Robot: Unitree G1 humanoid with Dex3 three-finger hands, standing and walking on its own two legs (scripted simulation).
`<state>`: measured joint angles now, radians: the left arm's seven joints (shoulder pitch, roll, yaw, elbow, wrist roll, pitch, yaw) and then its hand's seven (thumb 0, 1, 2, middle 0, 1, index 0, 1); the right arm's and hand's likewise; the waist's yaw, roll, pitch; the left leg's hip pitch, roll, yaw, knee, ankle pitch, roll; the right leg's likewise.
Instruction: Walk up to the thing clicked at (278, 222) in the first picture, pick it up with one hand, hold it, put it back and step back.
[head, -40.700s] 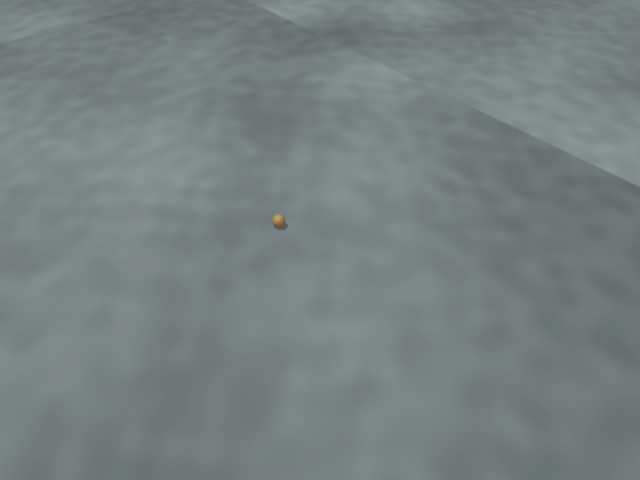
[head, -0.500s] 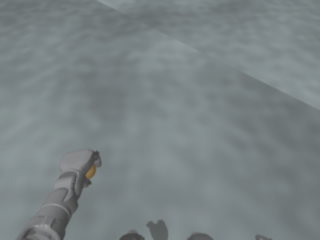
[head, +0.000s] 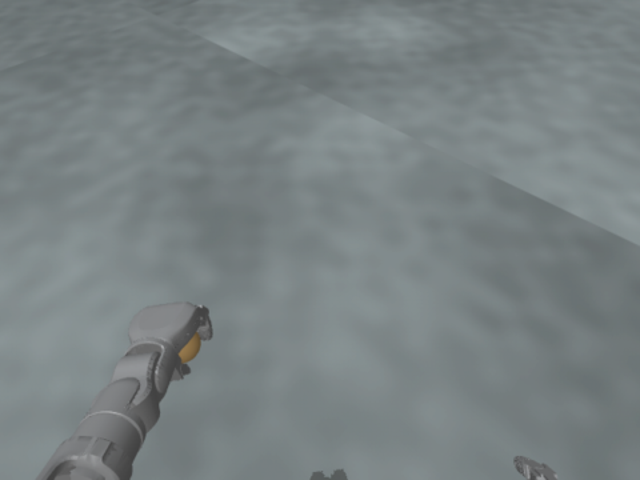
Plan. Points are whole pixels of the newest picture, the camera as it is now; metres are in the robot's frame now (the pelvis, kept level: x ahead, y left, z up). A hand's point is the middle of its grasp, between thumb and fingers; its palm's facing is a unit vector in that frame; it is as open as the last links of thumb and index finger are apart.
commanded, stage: hold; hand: left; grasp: from above
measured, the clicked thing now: (181, 344) +0.33 +0.23 -0.08
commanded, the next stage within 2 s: crouch in 1.52 s
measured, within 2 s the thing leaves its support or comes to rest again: neither
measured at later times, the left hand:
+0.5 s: hand (168, 368) +0.28 +0.22 -0.04, palm faces -0.44 -0.05 -0.89, open 7.5 cm
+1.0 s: hand (164, 368) +0.27 +0.22 -0.02, palm faces -0.43 -0.05 -0.90, open 7.5 cm
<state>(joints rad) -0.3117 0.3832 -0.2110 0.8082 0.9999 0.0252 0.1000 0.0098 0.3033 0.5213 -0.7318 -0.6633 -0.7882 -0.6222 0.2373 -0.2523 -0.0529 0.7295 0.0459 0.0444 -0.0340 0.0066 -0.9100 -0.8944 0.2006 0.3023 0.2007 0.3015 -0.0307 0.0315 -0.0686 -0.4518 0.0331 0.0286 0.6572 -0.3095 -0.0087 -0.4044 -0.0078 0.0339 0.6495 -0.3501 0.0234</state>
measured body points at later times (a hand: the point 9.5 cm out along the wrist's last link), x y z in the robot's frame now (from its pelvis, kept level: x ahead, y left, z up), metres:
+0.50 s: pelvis -0.02 +0.00 +0.01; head -0.01 -0.02 +0.46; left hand +0.30 +0.22 +0.02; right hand +0.11 -0.26 -0.11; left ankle +0.01 +0.12 -0.72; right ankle -0.01 -0.14 -0.72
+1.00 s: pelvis -0.02 +0.00 +0.01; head -0.02 -0.02 +0.46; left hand +0.29 +0.22 +0.04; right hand +0.12 -0.26 -0.10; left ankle +0.01 +0.12 -0.72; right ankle -0.01 -0.14 -0.72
